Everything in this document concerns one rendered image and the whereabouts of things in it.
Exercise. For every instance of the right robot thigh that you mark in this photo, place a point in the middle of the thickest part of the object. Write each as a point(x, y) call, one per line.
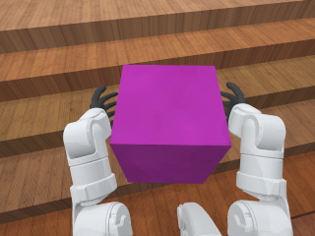
point(194, 219)

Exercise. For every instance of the robot right hand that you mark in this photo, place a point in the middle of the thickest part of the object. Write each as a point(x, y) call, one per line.
point(234, 100)

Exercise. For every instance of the left robot upper arm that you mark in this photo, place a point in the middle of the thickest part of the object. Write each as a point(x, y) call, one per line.
point(109, 219)

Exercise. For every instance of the carton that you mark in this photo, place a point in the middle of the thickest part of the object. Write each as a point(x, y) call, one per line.
point(169, 124)

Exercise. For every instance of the right robot upper arm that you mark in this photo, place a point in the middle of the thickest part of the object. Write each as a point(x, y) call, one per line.
point(253, 218)

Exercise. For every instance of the right robot forearm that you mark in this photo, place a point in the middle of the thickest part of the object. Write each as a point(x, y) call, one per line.
point(262, 151)

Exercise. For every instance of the robot left hand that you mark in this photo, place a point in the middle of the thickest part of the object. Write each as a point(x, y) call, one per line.
point(98, 102)

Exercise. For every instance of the left robot forearm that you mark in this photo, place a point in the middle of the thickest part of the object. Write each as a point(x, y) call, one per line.
point(87, 156)

